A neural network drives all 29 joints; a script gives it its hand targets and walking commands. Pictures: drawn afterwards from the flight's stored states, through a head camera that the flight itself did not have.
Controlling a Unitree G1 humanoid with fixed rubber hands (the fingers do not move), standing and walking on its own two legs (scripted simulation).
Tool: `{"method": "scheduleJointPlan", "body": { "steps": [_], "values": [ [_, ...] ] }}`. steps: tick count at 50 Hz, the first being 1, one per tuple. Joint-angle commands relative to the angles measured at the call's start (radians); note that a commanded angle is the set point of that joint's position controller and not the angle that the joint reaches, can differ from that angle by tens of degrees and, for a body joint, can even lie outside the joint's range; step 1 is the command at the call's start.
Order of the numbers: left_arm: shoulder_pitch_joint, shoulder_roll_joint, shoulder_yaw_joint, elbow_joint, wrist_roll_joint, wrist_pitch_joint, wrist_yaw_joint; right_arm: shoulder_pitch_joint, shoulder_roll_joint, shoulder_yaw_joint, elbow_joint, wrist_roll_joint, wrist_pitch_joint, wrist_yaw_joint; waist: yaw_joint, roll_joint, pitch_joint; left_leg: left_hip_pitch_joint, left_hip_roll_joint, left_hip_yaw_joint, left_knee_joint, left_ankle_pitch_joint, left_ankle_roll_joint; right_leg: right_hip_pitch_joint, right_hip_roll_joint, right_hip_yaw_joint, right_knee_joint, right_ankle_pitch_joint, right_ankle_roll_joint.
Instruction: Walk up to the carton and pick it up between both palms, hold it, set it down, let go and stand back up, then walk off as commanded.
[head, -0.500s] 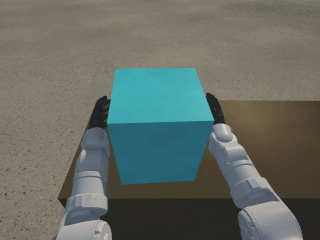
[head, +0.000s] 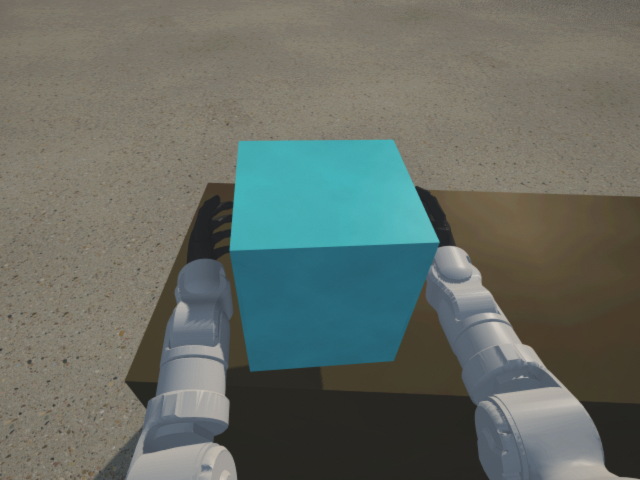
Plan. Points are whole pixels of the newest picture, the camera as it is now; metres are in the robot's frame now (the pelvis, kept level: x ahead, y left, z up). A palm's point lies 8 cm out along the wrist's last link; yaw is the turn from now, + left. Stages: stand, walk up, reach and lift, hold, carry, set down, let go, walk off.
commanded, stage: set down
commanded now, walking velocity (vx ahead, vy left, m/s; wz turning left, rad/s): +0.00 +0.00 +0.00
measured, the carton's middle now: (320, 257) +0.41 +0.03 +0.08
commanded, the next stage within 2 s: none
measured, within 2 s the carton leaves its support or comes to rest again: rests again in 1.24 s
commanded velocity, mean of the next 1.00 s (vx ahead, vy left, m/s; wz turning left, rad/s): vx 0.00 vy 0.00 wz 0.00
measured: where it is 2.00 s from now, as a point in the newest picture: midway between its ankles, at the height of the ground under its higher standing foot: outside the picture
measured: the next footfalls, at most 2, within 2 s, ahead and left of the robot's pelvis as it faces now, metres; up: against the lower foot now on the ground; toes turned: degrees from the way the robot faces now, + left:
none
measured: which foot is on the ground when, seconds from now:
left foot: down 0.00-1.00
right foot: down 0.00-1.00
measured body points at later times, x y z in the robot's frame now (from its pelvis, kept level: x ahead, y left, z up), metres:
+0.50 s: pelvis +0.01 +0.00 +0.00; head +0.03 +0.00 +0.45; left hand +0.38 +0.18 +0.09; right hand +0.44 -0.12 +0.08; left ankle +0.04 +0.17 -0.74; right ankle -0.01 -0.09 -0.74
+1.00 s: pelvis +0.01 -0.01 +0.00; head +0.08 +0.00 +0.44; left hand +0.39 +0.18 +0.05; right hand +0.45 -0.12 +0.05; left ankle +0.04 +0.17 -0.74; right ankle -0.01 -0.09 -0.74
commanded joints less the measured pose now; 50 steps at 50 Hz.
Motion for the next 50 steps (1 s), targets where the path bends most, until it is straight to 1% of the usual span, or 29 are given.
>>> {"method": "scheduleJointPlan", "body": {
  "steps": [1,2,3,5,8,13,16,20,21,22,23,24,27,28,30,31,32,33,34,35,41,42,44,45,46,47,48,49,50],
  "values": [
    [-0.638,-0.576,-0.310,-0.055,0.009,-0.116,-0.103,-0.709,0.554,0.192,-0.215,-0.003,-0.105,0.147,0.134,0.065,-0.566,0.246,-0.041,0.115,0.028,0.415,0.035,0.013,0.059,-0.026,-0.163,0.364,0.040],
    [-0.659,-0.582,-0.333,-0.047,0.002,-0.115,-0.103,-0.725,0.532,0.162,-0.205,-0.010,-0.108,0.151,0.111,0.076,-0.549,0.234,-0.045,0.108,0.020,0.386,0.031,-0.003,0.057,-0.029,-0.169,0.326,0.037],
    [-0.634,-0.550,-0.297,-0.019,0.013,-0.117,-0.108,-0.704,0.532,0.149,-0.195,-0.030,-0.104,0.151,0.123,0.036,-0.521,0.212,-0.042,0.114,0.010,0.352,0.045,0.013,0.055,-0.021,-0.177,0.301,0.039],
    [-0.615,-0.530,-0.274,-0.015,0.017,-0.115,-0.108,-0.702,0.545,0.177,-0.182,-0.027,-0.105,0.152,0.147,0.025,-0.525,0.187,-0.044,0.130,0.011,0.345,0.047,0.031,0.048,-0.018,-0.163,0.350,0.044],
    [-0.620,-0.564,-0.315,-0.050,0.003,-0.135,-0.094,-0.704,0.566,0.195,-0.208,-0.007,-0.132,0.148,0.137,0.027,-0.593,0.206,-0.041,0.119,0.033,0.413,0.047,0.017,0.048,-0.022,-0.147,0.459,0.051],
    [-0.666,-0.604,-0.359,-0.060,-0.017,-0.164,-0.070,-0.689,0.521,0.138,-0.164,-0.043,-0.150,0.167,0.111,0.073,-0.649,0.221,-0.028,0.110,0.042,0.432,0.022,-0.063,0.063,-0.032,-0.155,0.363,0.024],
    [-0.613,-0.580,-0.323,-0.060,0.002,-0.170,-0.067,-0.680,0.535,0.172,-0.158,-0.039,-0.155,0.163,0.145,0.046,-0.614,0.216,-0.032,0.118,0.048,0.467,0.031,-0.048,0.055,-0.020,-0.158,0.424,0.032],
    [-0.629,-0.600,-0.337,-0.059,0.006,-0.178,-0.058,-0.677,0.522,0.130,-0.145,-0.065,-0.169,0.171,0.137,0.051,-0.656,0.222,-0.021,0.117,0.044,0.453,0.024,-0.071,0.063,-0.032,-0.162,0.356,0.017],
    [-0.608,-0.602,-0.340,-0.061,0.000,-0.179,-0.054,-0.677,0.502,0.140,-0.140,-0.058,-0.178,0.172,0.133,0.055,-0.650,0.231,-0.023,0.119,0.053,0.482,0.025,-0.089,0.068,-0.037,-0.158,0.396,0.016],
    [-0.594,-0.595,-0.321,-0.057,0.012,-0.180,-0.047,-0.690,0.501,0.139,-0.137,-0.064,-0.179,0.176,0.156,0.058,-0.687,0.228,-0.022,0.122,0.066,0.504,0.025,-0.098,0.066,-0.034,-0.156,0.395,0.014],
    [-0.591,-0.596,-0.330,-0.059,0.007,-0.183,-0.048,-0.669,0.488,0.125,-0.121,-0.068,-0.180,0.174,0.143,0.078,-0.666,0.230,-0.023,0.116,0.064,0.529,0.015,-0.100,0.066,-0.030,-0.162,0.401,0.008],
    [-0.596,-0.610,-0.341,-0.071,0.005,-0.190,-0.041,-0.673,0.523,0.150,-0.132,-0.050,-0.187,0.175,0.153,0.063,-0.680,0.232,-0.023,0.119,0.072,0.532,0.022,-0.102,0.069,-0.029,-0.157,0.403,0.007],
    [-0.566,-0.623,-0.360,-0.060,-0.006,-0.196,-0.038,-0.658,0.480,0.132,-0.120,-0.071,-0.195,0.177,0.124,0.057,-0.687,0.239,-0.016,0.116,0.075,0.553,0.015,-0.130,0.075,-0.037,-0.164,0.405,0.001],
    [-0.561,-0.601,-0.315,-0.030,0.003,-0.198,-0.044,-0.670,0.503,0.131,-0.125,-0.079,-0.195,0.174,0.152,0.025,-0.673,0.205,-0.023,0.121,0.072,0.531,0.027,-0.101,0.061,-0.023,-0.166,0.406,0.010],
    [-0.575,-0.597,-0.319,-0.057,0.004,-0.207,-0.039,-0.660,0.496,0.112,-0.094,-0.082,-0.202,0.175,0.142,0.035,-0.697,0.214,-0.022,0.131,0.071,0.515,0.022,-0.097,0.065,-0.029,-0.152,0.442,0.015],
    [-0.578,-0.593,-0.309,-0.055,0.005,-0.217,-0.038,-0.680,0.524,0.155,-0.130,-0.072,-0.211,0.177,0.173,0.027,-0.724,0.169,-0.027,0.134,0.065,0.502,0.032,-0.070,0.055,-0.015,-0.142,0.480,0.019],
    [-0.572,-0.589,-0.311,-0.041,0.011,-0.212,-0.036,-0.653,0.488,0.116,-0.084,-0.084,-0.206,0.181,0.159,0.053,-0.696,0.162,-0.021,0.127,0.064,0.518,0.025,-0.090,0.060,-0.021,-0.138,0.465,0.010],
    [-0.559,-0.600,-0.304,-0.038,0.013,-0.216,-0.029,-0.659,0.486,0.134,-0.093,-0.077,-0.214,0.186,0.170,0.049,-0.716,0.151,-0.021,0.136,0.066,0.512,0.025,-0.077,0.060,-0.019,-0.122,0.494,0.017],
    [-0.545,-0.592,-0.283,-0.020,0.022,-0.218,-0.028,-0.671,0.468,0.100,-0.064,-0.098,-0.213,0.192,0.170,0.048,-0.698,0.155,-0.020,0.133,0.066,0.507,0.027,-0.105,0.058,-0.024,-0.140,0.429,0.011],
    [-0.570,-0.609,-0.304,-0.036,0.005,-0.228,-0.027,-0.680,0.471,0.088,-0.083,-0.098,-0.225,0.188,0.159,0.033,-0.708,0.157,-0.019,0.129,0.067,0.481,0.023,-0.105,0.064,-0.028,-0.140,0.420,0.008],
    [-0.520,-0.588,-0.266,0.002,0.027,-0.265,-0.030,-0.663,0.494,0.124,-0.063,-0.109,-0.260,0.185,0.189,0.031,-0.757,0.087,-0.026,0.142,0.065,0.494,0.029,-0.052,0.049,-0.014,-0.101,0.595,0.026],
    [-0.545,-0.604,-0.294,-0.014,0.012,-0.277,-0.032,-0.642,0.500,0.107,-0.045,-0.119,-0.264,0.184,0.160,0.039,-0.780,0.095,-0.027,0.145,0.068,0.505,0.027,-0.045,0.051,-0.016,-0.100,0.613,0.025],
    [-0.539,-0.597,-0.292,-0.001,0.001,-0.302,-0.027,-0.651,0.489,0.117,-0.066,-0.126,-0.282,0.188,0.178,-0.003,-0.817,0.073,-0.024,0.140,0.069,0.490,0.036,-0.045,0.048,-0.015,-0.096,0.626,0.029],
    [-0.517,-0.606,-0.291,-0.001,0.009,-0.301,-0.023,-0.658,0.473,0.125,-0.050,-0.116,-0.287,0.185,0.176,0.033,-0.780,0.076,-0.030,0.139,0.071,0.507,0.024,-0.055,0.050,-0.022,-0.090,0.619,0.028],
    [-0.550,-0.601,-0.291,0.006,0.009,-0.300,-0.024,-0.659,0.486,0.112,-0.053,-0.121,-0.284,0.186,0.168,0.025,-0.788,0.081,-0.021,0.140,0.072,0.508,0.025,-0.082,0.057,-0.026,-0.100,0.588,0.024],
    [-0.529,-0.600,-0.260,0.031,0.018,-0.302,-0.024,-0.663,0.487,0.119,-0.055,-0.118,-0.286,0.190,0.189,0.004,-0.776,0.055,-0.027,0.146,0.071,0.483,0.036,-0.057,0.048,-0.013,-0.094,0.605,0.028],
    [-0.494,-0.618,-0.280,0.034,0.023,-0.307,-0.025,-0.645,0.487,0.115,-0.042,-0.128,-0.293,0.182,0.176,0.022,-0.793,0.062,-0.024,0.138,0.077,0.520,0.027,-0.063,0.053,-0.019,-0.089,0.655,0.021],
    [-0.510,-0.607,-0.273,0.020,0.022,-0.315,-0.024,-0.643,0.481,0.127,-0.037,-0.126,-0.294,0.187,0.187,0.010,-0.795,0.063,-0.020,0.141,0.079,0.512,0.030,-0.060,0.053,-0.017,-0.079,0.660,0.029],
    [-0.502,-0.600,-0.275,0.027,0.031,-0.320,-0.029,-0.608,0.482,0.106,-0.016,-0.141,-0.292,0.184,0.170,0.020,-0.775,0.085,-0.023,0.137,0.072,0.518,0.029,-0.069,0.053,-0.019,-0.100,0.611,0.020]
  ]
}}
